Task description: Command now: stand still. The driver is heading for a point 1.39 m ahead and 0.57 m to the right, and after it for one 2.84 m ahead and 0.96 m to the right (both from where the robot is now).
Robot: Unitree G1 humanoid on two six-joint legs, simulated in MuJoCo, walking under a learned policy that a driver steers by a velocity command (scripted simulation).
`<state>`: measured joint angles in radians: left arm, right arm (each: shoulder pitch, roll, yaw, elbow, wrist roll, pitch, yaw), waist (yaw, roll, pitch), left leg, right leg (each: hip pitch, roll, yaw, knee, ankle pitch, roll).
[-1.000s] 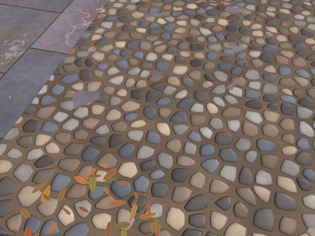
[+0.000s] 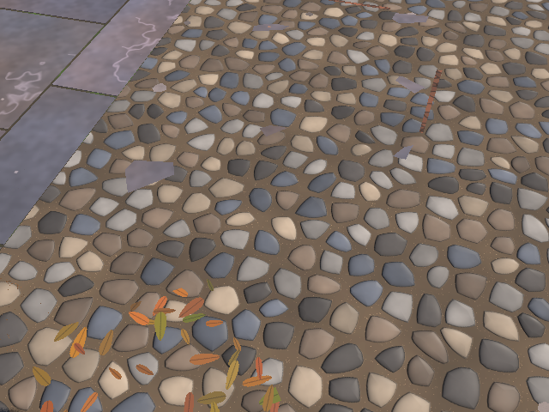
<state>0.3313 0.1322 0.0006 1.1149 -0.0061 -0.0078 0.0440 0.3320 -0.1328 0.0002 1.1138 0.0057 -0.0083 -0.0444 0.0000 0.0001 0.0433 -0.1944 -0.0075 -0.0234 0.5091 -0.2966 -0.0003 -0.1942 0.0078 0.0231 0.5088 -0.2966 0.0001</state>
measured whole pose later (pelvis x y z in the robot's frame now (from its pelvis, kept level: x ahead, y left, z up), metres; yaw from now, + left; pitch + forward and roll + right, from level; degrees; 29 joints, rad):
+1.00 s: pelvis +0.22 -0.11 +0.01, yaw +0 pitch +1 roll +1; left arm 0.39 0.17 0.01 1.02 0.00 -0.12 -0.04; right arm 0.25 -0.25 -0.04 0.91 0.02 -0.11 -0.01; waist 0.02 0.03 -0.04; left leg -0.59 0.08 -0.02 1.22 -0.16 0.08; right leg -0.17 0.05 -0.05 0.38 -0.23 -0.08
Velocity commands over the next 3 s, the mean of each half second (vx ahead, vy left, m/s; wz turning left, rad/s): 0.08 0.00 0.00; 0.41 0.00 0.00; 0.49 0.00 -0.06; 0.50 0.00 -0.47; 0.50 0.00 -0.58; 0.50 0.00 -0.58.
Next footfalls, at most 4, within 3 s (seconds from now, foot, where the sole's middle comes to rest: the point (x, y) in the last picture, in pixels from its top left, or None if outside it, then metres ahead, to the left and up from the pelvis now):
0.80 right None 0.24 -0.18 -0.77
1.38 left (287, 365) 0.62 0.00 -0.77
1.92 right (389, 280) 0.87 -0.29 -0.77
2.44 left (357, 190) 1.21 -0.24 -0.77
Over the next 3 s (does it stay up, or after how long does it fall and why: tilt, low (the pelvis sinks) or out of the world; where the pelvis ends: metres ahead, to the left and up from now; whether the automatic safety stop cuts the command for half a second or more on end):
stays up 1.21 -0.45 -0.02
